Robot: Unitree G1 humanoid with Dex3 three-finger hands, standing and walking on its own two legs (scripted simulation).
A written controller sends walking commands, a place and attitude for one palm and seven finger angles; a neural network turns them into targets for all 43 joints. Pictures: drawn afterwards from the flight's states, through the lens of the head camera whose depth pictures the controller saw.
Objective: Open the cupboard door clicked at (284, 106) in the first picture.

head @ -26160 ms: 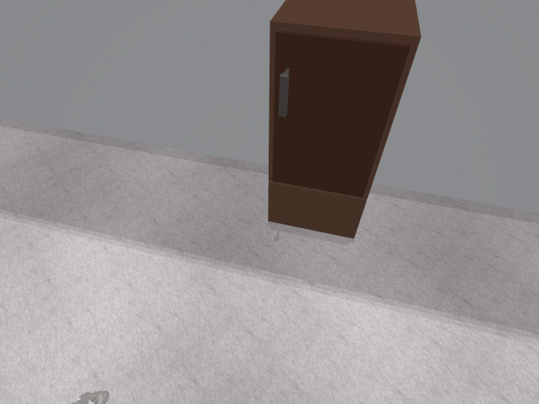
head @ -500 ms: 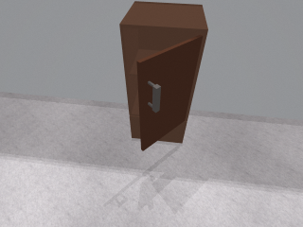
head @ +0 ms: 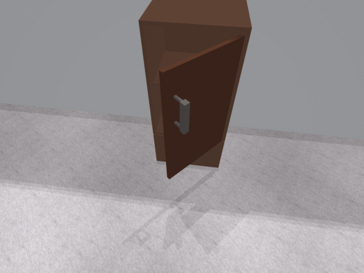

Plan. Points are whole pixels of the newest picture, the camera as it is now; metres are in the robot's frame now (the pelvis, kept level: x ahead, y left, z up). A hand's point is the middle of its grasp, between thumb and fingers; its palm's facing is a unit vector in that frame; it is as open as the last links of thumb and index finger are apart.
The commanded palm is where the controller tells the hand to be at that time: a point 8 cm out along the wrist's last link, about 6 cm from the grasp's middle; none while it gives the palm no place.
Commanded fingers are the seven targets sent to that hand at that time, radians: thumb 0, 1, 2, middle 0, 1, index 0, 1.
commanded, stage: look to check the result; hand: left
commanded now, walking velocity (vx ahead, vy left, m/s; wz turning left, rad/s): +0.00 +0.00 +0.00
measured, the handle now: (180, 114) +0.62 +0.04 -0.04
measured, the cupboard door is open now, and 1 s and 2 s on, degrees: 48 48 48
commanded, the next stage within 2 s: walk to a spot facing it in 0.36 s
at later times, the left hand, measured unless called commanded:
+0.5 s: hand out of the picture -0.03 +0.16 -0.18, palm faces +0.07 -0.98 -0.18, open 7.3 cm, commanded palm none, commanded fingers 0.00 0.90 0.90 -0.20 -0.30 -0.20 -0.30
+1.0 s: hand out of the picture +0.06 +0.19 -0.17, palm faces -0.17 -0.94 -0.28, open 7.3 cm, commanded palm none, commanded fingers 0.00 0.90 0.90 -0.20 -0.30 -0.20 -0.30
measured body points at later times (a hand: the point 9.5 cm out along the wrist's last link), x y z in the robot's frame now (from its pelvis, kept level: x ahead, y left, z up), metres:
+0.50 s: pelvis +0.01 +0.00 +0.00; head +0.01 +0.00 +0.45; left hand -0.03 +0.21 -0.16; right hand +0.00 -0.22 -0.16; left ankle +0.06 +0.11 -0.73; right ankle -0.09 -0.07 -0.74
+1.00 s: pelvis -0.03 -0.01 -0.01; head +0.01 -0.04 +0.44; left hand +0.07 +0.24 -0.15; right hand -0.05 -0.25 -0.17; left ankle +0.06 +0.11 -0.74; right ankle -0.08 -0.09 -0.73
